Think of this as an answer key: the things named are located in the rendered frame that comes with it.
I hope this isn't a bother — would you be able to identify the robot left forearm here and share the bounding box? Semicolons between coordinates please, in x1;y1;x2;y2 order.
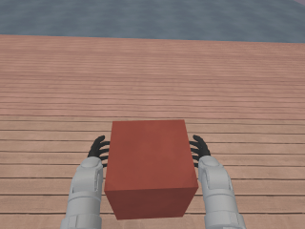
60;156;104;229

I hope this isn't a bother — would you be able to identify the robot right hand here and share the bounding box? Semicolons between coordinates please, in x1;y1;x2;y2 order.
189;135;211;168

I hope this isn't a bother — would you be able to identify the robot right forearm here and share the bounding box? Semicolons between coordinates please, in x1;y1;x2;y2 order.
198;156;247;229

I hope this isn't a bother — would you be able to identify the carton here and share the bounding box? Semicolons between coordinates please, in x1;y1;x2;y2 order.
104;119;199;220

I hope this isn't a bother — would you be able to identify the robot left hand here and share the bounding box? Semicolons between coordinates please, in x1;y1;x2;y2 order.
87;135;111;168

